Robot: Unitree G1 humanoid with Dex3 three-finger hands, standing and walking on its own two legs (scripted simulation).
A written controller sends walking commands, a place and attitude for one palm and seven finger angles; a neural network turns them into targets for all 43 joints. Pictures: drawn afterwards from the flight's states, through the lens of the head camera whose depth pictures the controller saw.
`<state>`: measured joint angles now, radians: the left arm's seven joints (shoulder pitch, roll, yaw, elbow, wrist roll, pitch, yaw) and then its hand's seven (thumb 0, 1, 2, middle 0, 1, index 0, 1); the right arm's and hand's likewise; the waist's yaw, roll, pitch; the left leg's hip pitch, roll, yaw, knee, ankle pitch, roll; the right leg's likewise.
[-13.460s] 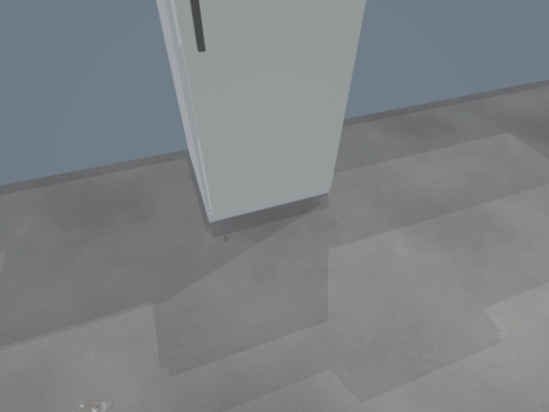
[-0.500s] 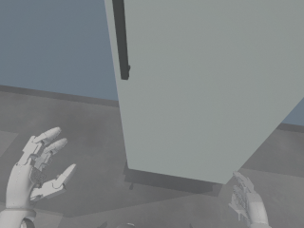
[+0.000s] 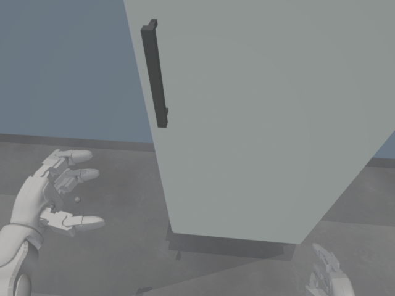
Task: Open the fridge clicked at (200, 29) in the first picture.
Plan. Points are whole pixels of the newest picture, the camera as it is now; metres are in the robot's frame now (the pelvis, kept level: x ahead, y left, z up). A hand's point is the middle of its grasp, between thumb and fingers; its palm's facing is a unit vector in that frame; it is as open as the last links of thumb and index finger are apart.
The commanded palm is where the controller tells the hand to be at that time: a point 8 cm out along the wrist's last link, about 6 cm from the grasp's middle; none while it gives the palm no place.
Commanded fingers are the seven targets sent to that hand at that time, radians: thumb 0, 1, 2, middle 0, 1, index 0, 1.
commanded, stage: raise the hand to about handle height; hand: left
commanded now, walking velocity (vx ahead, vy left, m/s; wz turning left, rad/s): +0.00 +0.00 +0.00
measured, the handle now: (158, 79) +0.48 +0.14 +0.20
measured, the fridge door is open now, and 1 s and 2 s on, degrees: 0 0 0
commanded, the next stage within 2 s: move the hooked fingers beside the handle in 1.00 s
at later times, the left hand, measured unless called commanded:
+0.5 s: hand (5, 137) +0.26 +0.30 +0.24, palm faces +0.12 -0.99 -0.12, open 13.9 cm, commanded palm +0.22 +0.34 +0.24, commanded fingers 0.00 -0.50 0.30 -0.30 -1.20 -0.30 -1.20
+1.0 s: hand (39, 146) +0.27 +0.27 +0.22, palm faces +0.11 -0.99 -0.12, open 14.0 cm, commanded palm +0.22 +0.31 +0.24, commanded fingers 0.00 -0.50 0.30 -0.30 -1.20 -0.30 -1.20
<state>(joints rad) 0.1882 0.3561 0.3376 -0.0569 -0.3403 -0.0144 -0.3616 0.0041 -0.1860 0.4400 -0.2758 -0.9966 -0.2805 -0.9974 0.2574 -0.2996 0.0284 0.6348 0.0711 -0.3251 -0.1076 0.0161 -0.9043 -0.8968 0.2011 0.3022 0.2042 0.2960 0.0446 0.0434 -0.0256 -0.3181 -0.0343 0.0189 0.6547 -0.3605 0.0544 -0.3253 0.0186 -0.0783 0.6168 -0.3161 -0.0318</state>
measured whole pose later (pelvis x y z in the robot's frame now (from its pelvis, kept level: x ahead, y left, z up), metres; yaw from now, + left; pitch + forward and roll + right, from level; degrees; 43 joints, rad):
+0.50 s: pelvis -0.01 +0.01 +0.01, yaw +1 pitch -3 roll -1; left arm -0.20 0.52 0.48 0.02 -0.33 0.26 -0.42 -0.01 -0.50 0.31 -0.30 -1.20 -0.31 -1.20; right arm 0.20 -0.24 0.13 0.63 0.09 -0.22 -0.09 0.01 -0.90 -0.90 0.20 0.30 0.21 0.30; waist 0.08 0.05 -0.02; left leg -0.16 -0.06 0.00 0.50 -0.28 0.07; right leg -0.17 0.00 -0.09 0.47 -0.24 -0.02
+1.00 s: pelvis -0.01 -0.01 +0.01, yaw +1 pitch -3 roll +0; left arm -0.20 0.52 0.47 0.09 -0.31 0.34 -0.42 -0.01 -0.50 0.30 -0.30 -1.20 -0.30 -1.20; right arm 0.18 -0.29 0.09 0.62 0.11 -0.21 -0.09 0.01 -0.90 -0.90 0.20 0.30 0.20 0.30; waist 0.06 0.07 -0.02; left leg -0.19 -0.04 0.00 0.51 -0.27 0.04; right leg -0.20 0.02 -0.10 0.49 -0.25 -0.05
